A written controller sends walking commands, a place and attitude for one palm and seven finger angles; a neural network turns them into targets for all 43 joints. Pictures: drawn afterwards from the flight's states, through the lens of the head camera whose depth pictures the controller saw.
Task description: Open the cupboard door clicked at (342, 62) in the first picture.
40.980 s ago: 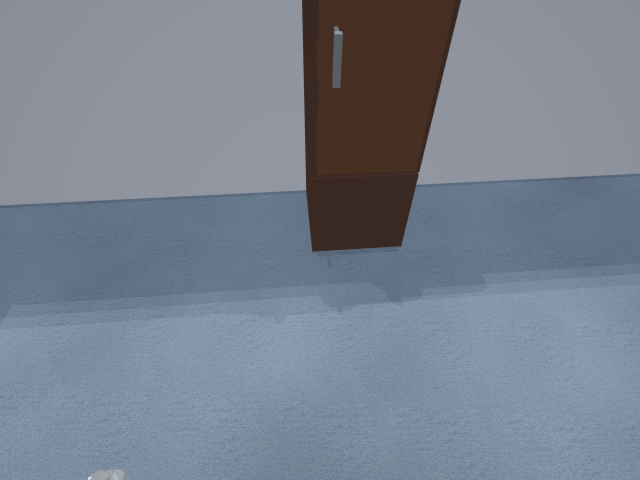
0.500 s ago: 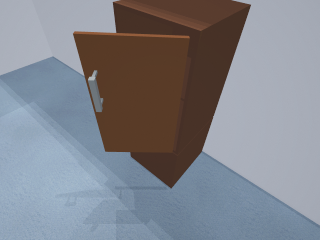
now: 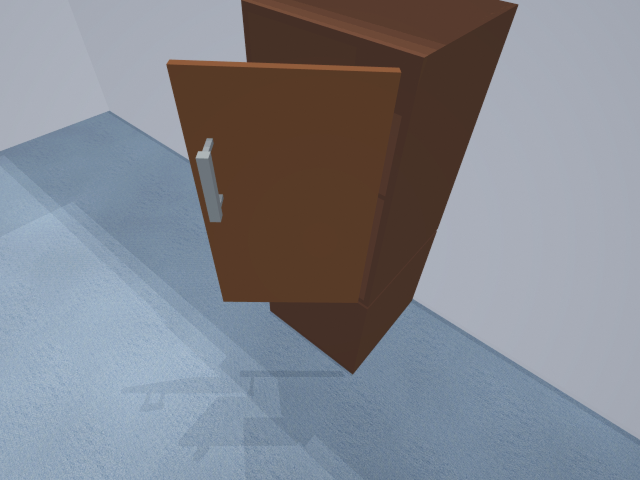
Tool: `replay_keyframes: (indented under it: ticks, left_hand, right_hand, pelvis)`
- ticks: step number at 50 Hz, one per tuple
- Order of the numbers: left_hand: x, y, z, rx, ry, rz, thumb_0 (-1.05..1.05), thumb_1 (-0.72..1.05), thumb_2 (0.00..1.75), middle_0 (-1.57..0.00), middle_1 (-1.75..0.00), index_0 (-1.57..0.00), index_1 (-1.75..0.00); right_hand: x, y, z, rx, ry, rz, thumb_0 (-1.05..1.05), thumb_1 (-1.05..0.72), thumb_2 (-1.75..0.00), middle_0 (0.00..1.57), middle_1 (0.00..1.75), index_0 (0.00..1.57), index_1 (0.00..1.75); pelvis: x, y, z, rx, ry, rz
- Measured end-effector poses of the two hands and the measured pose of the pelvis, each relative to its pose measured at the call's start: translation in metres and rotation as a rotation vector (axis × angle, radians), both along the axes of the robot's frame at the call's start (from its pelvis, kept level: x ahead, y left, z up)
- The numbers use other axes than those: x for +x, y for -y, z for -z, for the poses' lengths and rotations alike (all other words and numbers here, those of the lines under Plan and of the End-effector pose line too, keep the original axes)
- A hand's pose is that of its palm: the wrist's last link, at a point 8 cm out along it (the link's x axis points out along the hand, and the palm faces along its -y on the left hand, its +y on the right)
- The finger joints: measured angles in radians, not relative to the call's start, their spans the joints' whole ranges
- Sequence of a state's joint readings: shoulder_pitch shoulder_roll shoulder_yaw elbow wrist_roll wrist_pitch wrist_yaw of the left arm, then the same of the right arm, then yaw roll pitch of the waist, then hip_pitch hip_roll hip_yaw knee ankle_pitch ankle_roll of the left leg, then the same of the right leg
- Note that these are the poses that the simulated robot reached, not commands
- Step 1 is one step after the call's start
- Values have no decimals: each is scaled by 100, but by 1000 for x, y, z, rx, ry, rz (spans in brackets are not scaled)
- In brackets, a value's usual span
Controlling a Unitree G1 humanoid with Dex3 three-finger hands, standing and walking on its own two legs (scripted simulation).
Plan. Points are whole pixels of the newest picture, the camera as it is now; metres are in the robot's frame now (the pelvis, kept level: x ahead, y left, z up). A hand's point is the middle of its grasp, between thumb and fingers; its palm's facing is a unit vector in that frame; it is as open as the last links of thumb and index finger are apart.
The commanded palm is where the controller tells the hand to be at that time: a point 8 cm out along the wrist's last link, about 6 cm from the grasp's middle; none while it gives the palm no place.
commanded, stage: come to a stop and stand still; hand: left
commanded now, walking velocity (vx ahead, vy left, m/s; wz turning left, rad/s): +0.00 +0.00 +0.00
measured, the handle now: (212, 181) +0.57 +0.23 +0.06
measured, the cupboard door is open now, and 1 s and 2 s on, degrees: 40 40 40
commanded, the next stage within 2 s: look again from close up in 0.12 s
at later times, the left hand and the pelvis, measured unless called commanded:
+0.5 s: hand out of the picture -0.02 +0.14 -0.18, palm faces +0.04 -0.99 -0.13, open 7.4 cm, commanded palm none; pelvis +0.02 +0.00 +0.00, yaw -1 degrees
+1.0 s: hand out of the picture +0.09 +0.18 -0.12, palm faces +0.20 -0.94 -0.28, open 7.3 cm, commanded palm +0.13 +0.19 -0.06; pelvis +0.03 -0.02 -0.01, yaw +3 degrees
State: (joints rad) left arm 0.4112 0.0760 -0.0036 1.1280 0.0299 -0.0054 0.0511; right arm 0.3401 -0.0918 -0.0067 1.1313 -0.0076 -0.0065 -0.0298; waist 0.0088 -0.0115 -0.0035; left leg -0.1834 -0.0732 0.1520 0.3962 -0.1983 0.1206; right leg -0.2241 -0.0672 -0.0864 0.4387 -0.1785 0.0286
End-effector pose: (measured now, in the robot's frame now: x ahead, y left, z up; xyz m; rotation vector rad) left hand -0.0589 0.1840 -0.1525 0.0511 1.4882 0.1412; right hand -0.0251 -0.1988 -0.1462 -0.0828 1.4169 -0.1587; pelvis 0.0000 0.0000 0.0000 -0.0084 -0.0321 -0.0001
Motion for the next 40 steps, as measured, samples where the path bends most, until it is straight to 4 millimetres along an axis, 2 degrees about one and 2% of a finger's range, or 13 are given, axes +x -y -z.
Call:
replay_keyframes:
  ticks: [13,28,40]
  left_hand:
    - [21,-10,-2,19,26,19,0,91,90,-19,-30,-19,-30]
    - [43,-1,-2,9,42,33,0,91,90,-19,-30,-19,-30]
    - [51,5,-3,4,43,31,0,91,90,-19,-30,-19,-30]
  right_hand:
    - [10,5,-1,-14,9,6,0,-91,-90,20,30,20,29]
    - [10,5,-2,-5,-20,16,0,-91,-90,20,30,20,29]
    - [17,7,-3,0,-23,12,0,-91,-90,20,30,20,29]
  pelvis:
    - [7,-2,-1,3,-2,9]
    - [17,4,-2,4,-3,11]
    - [24,9,-3,2,-5,11]
